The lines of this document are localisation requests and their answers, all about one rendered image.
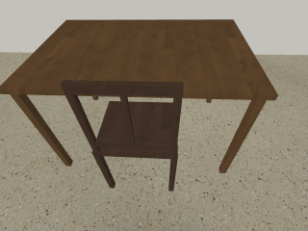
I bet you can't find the chair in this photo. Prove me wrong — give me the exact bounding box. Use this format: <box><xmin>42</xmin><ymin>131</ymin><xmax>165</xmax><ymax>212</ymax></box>
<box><xmin>60</xmin><ymin>80</ymin><xmax>184</xmax><ymax>192</ymax></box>

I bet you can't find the table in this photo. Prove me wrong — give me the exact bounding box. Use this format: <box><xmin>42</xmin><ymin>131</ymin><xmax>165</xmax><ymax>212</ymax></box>
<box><xmin>0</xmin><ymin>19</ymin><xmax>278</xmax><ymax>173</ymax></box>

